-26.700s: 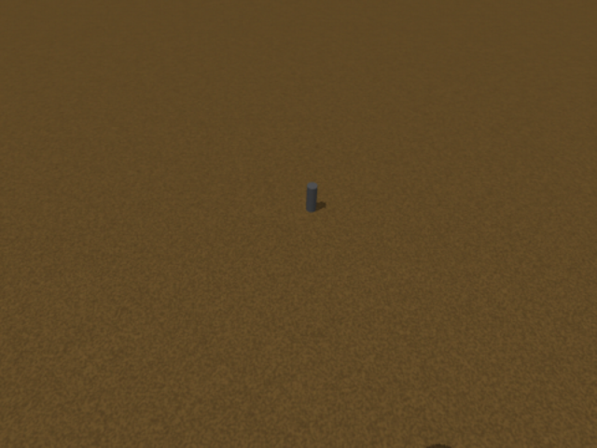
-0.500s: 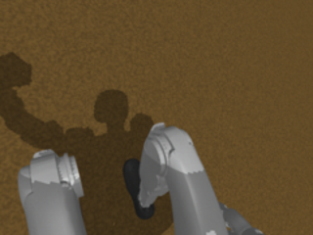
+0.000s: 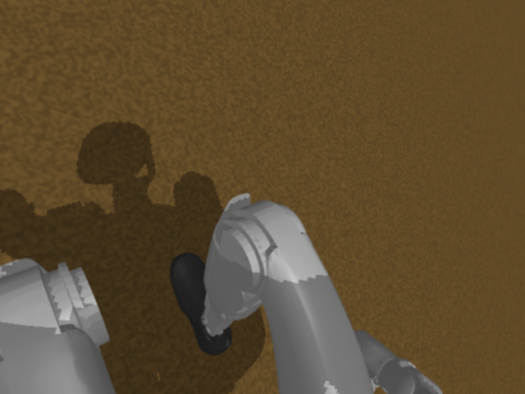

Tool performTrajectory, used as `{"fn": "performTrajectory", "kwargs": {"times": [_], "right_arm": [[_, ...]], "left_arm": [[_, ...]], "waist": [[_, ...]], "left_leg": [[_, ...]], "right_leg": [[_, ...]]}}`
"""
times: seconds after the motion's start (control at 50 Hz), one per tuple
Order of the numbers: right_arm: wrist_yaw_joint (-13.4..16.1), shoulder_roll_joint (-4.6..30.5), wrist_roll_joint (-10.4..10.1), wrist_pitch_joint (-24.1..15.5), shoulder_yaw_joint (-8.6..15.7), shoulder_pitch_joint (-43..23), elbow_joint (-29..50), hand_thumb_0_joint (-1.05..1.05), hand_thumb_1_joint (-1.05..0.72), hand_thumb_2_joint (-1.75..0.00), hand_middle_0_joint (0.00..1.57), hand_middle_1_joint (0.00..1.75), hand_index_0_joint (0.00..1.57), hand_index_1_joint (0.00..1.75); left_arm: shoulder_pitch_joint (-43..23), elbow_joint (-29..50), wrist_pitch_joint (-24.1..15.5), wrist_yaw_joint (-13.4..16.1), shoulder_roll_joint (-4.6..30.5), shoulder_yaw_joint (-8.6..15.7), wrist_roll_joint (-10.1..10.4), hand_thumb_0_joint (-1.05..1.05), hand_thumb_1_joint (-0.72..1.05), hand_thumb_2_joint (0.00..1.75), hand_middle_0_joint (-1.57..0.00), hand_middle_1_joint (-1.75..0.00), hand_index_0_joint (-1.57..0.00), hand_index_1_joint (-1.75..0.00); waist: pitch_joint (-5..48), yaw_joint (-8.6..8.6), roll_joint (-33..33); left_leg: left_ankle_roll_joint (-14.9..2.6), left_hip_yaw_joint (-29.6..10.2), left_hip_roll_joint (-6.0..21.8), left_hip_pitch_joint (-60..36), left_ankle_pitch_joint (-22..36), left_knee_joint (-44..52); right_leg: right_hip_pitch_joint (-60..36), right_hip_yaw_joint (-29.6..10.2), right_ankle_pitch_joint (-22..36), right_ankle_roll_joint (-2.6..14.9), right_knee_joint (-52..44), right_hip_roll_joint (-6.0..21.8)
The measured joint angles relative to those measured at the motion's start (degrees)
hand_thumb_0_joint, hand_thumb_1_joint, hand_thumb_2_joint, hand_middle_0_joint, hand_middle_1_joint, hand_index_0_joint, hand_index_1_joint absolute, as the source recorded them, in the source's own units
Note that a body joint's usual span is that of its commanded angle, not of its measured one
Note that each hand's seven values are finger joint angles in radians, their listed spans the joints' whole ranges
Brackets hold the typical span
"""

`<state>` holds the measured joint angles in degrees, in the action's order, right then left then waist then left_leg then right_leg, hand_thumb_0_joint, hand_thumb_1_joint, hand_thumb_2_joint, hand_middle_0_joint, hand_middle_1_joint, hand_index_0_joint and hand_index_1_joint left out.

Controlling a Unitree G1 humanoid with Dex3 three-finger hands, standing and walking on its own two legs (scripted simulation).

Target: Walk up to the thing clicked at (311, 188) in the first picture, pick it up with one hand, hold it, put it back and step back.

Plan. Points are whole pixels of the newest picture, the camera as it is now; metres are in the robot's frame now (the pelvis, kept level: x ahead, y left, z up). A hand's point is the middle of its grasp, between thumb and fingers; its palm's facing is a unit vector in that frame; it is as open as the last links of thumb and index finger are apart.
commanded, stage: lower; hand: left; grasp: from the side
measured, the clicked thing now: out of the picture +0.51 +0.31 -0.21
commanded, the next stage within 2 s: loosen in 0.42 s
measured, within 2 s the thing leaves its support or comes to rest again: rests again in 1.00 s
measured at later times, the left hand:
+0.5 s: hand out of the picture +0.51 +0.29 -0.18, palm faces +0.34 -0.94 -0.02, open 5.0 cm
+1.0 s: hand out of the picture +0.52 +0.29 -0.17, palm faces +0.35 -0.94 -0.01, open 8.6 cm
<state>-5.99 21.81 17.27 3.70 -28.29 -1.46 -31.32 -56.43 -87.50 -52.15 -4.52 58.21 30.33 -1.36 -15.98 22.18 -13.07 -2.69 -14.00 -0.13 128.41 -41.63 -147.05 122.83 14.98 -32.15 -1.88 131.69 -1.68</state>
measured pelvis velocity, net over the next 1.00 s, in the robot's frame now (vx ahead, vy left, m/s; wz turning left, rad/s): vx -0.01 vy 0.01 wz -0.04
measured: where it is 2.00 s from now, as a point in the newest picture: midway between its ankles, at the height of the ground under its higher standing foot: (153, 359)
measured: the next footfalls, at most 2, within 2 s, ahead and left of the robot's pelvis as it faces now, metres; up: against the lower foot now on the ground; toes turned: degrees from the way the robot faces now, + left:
none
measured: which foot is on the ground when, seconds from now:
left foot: down 0.00-1.00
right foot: down 0.00-1.00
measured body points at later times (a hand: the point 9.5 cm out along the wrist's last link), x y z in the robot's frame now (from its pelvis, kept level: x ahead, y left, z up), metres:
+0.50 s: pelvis +0.00 +0.01 +0.00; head +0.27 +0.17 +0.30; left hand +0.49 +0.34 -0.17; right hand +0.10 -0.26 -0.03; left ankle +0.08 +0.11 -0.28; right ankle +0.15 -0.11 -0.28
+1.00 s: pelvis -0.01 +0.01 +0.00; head +0.27 +0.17 +0.31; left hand +0.50 +0.34 -0.16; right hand +0.11 -0.26 -0.03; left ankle +0.08 +0.11 -0.28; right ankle +0.15 -0.11 -0.28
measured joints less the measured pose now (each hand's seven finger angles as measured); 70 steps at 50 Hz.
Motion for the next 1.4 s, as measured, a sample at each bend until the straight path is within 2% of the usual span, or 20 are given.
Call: {"fn": "performTrajectory", "kwargs": {"times": [0.1, 0.22, 0.34, 0.44, 0.58, 0.7, 0.8, 0.88, 1.02, 1.18, 1.4], "right_arm": [[0.3, 0.6, 0.4, 0.5, -1.6, -0.9, 0.6, 0.0, -0.89, -0.9, 0.2, 0.3, 0.2, 0.3], [0.7, 0.9, 0.7, 0.7, -3.3, -2.2, 1.5, 0.0, -0.89, -0.9, 0.2, 0.3, 0.21, 0.3], [1.3, 0.9, 1.2, 1.1, -4.6, -3.5, 2.3, 0.0, -0.88, -0.9, 0.2, 0.3, 0.21, 0.3], [1.6, 1.2, 1.5, 1.3, -5.4, -4.1, 2.7, 0.0, -0.88, -0.9, 0.2, 0.3, 0.2, 0.3], [1.7, 1.1, 2.0, 1.3, -6.0, -5.0, 2.3, 0.0, -0.89, -0.9, 0.2, 0.3, 0.21, 0.3], [1.7, 0.8, 2.1, 1.2, -6.3, -5.8, 2.4, 0.0, -0.89, -0.89, 0.2, 0.3, 0.21, 0.3], [1.8, 0.6, 2.4, 1.5, -6.3, -6.4, 2.6, 0.0, -0.9, -0.89, 0.2, 0.3, 0.21, 0.3], [1.8, 0.7, 2.4, 1.8, -6.4, -6.7, 2.9, 0.0, -0.9, -0.89, 0.2, 0.3, 0.21, 0.3], [1.8, 0.8, 2.2, 2.2, -6.5, -6.7, 2.9, 0.0, -0.9, -0.9, 0.2, 0.3, 0.21, 0.3], [1.8, 0.7, 1.7, 2.2, -6.8, -6.0, 2.9, 0.0, -0.9, -0.9, 0.2, 0.3, 0.21, 0.3], [2.0, 0.6, 1.6, 2.2, -6.9, -5.5, 2.8, 0.0, -0.9, -0.9, 0.2, 0.3, 0.21, 0.3]], "left_arm": [[-0.3, -1.7, -0.3, 0.1, 1.4, -1.1, 0.9, 0.03, 0.09, 1.05, -0.97, -1.03, -1.15, -1.42], [-0.6, -3.7, -1.5, 0.6, 2.2, -1.2, 2.5, 0.03, 0.09, 1.05, -0.97, -1.03, -1.15, -1.42], [0.3, -4.9, -2.9, 0.6, 3.5, -1.3, 1.6, 0.03, 0.09, 1.06, -0.97, -1.03, -1.15, -1.43], [1.0, -5.3, -3.9, 1.5, 4.1, -0.9, 2.6, 0.03, 0.09, 1.06, -0.97, -1.03, -1.15, -1.43], [1.1, -5.4, -4.9, 1.6, 4.3, -3.3, 2.5, 0.03, 0.09, 1.06, -0.97, -1.04, -1.15, -1.42], [0.5, -5.5, -5.2, 1.9, 3.6, -3.3, 3.5, 0.02, 0.09, 1.0, -0.98, -1.03, -1.16, -1.3], [0.4, -5.1, -5.8, 2.1, 3.7, -3.6, 2.6, 0.01, 0.09, 0.89, -0.99, -1.02, -1.15, -1.16], [0.1, -4.9, -6.1, 2.5, 3.9, -3.2, 2.4, 0.0, 0.04, 0.79, -0.97, -0.96, -1.08, -1.03], [-0.3, -5.9, -5.5, 2.7, 4.6, -3.2, 2.9, 0.0, -0.11, 0.62, -0.84, -0.8, -0.88, -0.81], [-0.2, -6.4, -5.6, 1.8, 4.7, -2.9, 3.7, -0.01, -0.22, 0.49, -0.69, -0.65, -0.7, -0.64], [0.3, -5.9, -5.8, 1.6, 4.7, -2.4, 3.4, -0.01, -0.38, 0.35, -0.49, -0.46, -0.49, -0.45]], "waist": [[-1.1, 0.22, 0.1], [-1.6, 0.87, -0.8], [-2.0, 1.3, -1.7], [-2.4, 0.98, -2.0], [-2.6, 0.37, -2.3], [-2.5, 0.25, -2.6], [-2.6, 0.42, -2.8], [-2.9, 0.53, -2.7], [-2.8, 0.93, -2.1], [-2.5, 1.17, -2.2], [-2.6, 0.79, -2.6]], "left_leg": [[-0.04, -0.5, 0.1, -0.5, -0.4, -0.1], [0.18, -1.5, 0.3, -0.9, -0.6, -0.6], [0.2, -2.7, 0.3, -1.0, -0.6, -1.4], [-0.15, -3.0, 0.5, -1.3, -0.8, -1.6], [-0.53, -3.0, 0.4, -1.5, -1.0, -1.5], [-0.46, -3.5, 0.3, -1.9, -1.2, -1.4], [-0.35, -3.7, 0.3, -2.2, -1.3, -1.3], [-0.34, -3.8, 0.4, -2.3, -1.3, -1.2], [-0.41, -3.5, 0.7, -2.1, -0.9, -0.9], [-0.42, -3.4, 0.8, -1.9, -0.7, -1.0], [-0.44, -3.4, 0.9, -2.0, -1.0, -1.0]], "right_leg": [[-0.5, 0.4, -0.1, -0.15, -0.3, -0.2], [-1.0, 1.2, 0.2, -0.15, -0.3, -0.5], [-1.4, 2.1, 0.7, -0.36, -0.5, -0.9], [-1.9, 2.3, 0.7, -0.75, -0.8, -1.2], [-2.6, 2.3, 0.4, -1.12, -1.2, -1.2], [-3.1, 2.7, 0.2, -1.15, -1.5, -1.3], [-3.5, 2.9, 0.2, -1.12, -1.8, -1.3], [-3.6, 2.9, 0.3, -1.1, -2.0, -1.4], [-3.2, 2.6, 0.8, -1.05, -2.1, -1.5], [-2.8, 2.6, 1.1, -0.99, -1.8, -1.6], [-3.0, 2.6, 0.8, -1.02, -2.0, -1.6]]}}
